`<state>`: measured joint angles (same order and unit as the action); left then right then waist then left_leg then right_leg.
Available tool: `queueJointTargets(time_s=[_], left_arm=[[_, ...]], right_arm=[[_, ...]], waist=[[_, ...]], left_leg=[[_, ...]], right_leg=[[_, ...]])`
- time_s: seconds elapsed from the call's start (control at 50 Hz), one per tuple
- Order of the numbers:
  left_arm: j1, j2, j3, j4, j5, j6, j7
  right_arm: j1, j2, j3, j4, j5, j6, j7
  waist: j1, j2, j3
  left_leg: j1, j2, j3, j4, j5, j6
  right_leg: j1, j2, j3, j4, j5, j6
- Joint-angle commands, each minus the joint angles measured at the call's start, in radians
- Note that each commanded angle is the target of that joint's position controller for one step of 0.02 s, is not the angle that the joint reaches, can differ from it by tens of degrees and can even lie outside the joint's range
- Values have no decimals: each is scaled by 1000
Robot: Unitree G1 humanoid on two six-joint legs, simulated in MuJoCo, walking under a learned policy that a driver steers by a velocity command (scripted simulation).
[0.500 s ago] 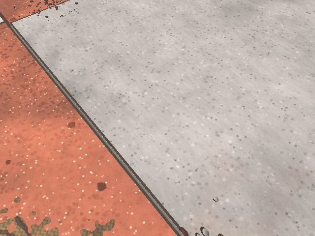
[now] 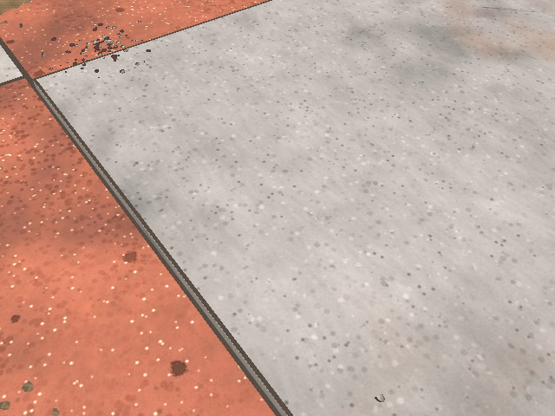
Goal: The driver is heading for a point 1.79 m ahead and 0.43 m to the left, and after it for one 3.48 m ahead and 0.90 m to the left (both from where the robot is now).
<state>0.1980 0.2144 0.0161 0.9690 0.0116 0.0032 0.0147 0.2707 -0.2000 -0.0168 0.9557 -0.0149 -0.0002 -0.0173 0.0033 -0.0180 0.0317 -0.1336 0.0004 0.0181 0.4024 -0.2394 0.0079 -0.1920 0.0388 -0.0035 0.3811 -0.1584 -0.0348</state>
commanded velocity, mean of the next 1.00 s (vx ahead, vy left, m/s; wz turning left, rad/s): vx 0.00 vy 0.00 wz -0.01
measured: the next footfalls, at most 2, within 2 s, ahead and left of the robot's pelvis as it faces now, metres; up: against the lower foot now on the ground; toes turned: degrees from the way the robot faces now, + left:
right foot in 1.42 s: +0.17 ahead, -0.10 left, +0.00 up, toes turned -4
left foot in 1.86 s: +0.41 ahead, +0.04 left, +0.00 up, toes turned +4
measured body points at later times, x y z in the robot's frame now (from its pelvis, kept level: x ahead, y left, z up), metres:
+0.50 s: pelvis +0.01 +0.02 +0.00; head +0.02 +0.03 +0.45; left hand +0.01 +0.25 -0.16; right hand +0.02 -0.21 -0.15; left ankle -0.01 +0.11 -0.74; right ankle +0.03 -0.10 -0.74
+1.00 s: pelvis +0.02 +0.03 +0.00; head +0.03 +0.04 +0.45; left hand +0.00 +0.25 -0.17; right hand +0.00 -0.19 -0.16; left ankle -0.01 +0.11 -0.74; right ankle +0.03 -0.10 -0.74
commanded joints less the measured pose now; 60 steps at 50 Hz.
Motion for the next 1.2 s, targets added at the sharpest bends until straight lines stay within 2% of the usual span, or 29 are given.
queueJointTargets(time_s=[0.02, 0.18, 0.42, 0.68, 1.08, 1.1, 1.14, 1.16, 1.18, 1.2], left_arm=[[22, 90, 20, 8, -2, -16, 6], [66, 73, 10, 100, -2, -11, 16], [111, 48, -4, 175, -3, -8, 25], [128, 16, -11, 209, -5, -6, 30], [162, -8, -17, 228, -5, -4, 35], [167, -15, -19, 230, -4, -3, 35], [154, -8, -13, 216, 3, -1, 32], [136, -7, -10, 199, 10, 0, 27], [106, -10, -8, 176, 21, 0, 20], [75, -23, -10, 151, 33, -4, 13]], right_arm=[[21, -102, -19, -10, 3, -16, -6], [33, -89, -10, 48, 3, -15, -12], [63, -56, 8, 113, 5, -19, -18], [105, -30, 17, 151, 5, -21, -24], [144, -6, 20, 169, 5, -24, -27], [153, -3, 21, 172, 4, -23, -27], [167, -47, 2, 171, 4, -14, -26], [191, -75, -11, 173, 5, -7, -25], [222, -91, -21, 176, 4, -1, -23], [248, -94, -28, 181, 2, 0, -21]], waist=[[0, 56, 9], [-4, 21, 25], [2, 28, 36], [1, 24, 44], [-2, 23, 54], [-5, 26, 36], [-18, 74, 62], [-33, 120, 86], [-50, 146, 135], [-67, 161, 181]], left_leg=[[-56, 107, -115, -125, 31, 28], [-45, 105, -112, -127, 39, 43], [-48, 96, -107, -123, 83, 47], [-44, 91, -106, -115, 119, 51], [-34, 88, -108, -111, 151, 56], [-27, 82, -111, -129, 57, 59], [-40, 83, -157, -169, -233, 89], [-35, 115, -221, -203, -414, 125], [-35, 178, -301, -253, -555, 166], [-53, 245, -375, -291, -612, 207]], right_leg=[[46, -108, 118, -62, 54, -16], [41, -109, 111, -75, 65, 0], [50, -117, 103, -61, 89, 5], [47, -120, 94, -48, 97, 11], [34, -123, 85, -35, 93, 19], [39, -115, 79, -37, 40, 18], [-20, -58, 27, 42, -139, 9], [-100, -22, -14, 127, -249, 3], [-201, -4, -50, 209, -304, -3], [-262, -24, -68, 290, -306, -8]])
Keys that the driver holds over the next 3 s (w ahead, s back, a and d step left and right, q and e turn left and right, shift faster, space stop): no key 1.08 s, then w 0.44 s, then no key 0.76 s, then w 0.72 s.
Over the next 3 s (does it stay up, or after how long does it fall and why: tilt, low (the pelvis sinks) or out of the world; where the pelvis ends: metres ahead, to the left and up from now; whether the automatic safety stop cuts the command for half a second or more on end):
stays up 0.46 -0.05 0.04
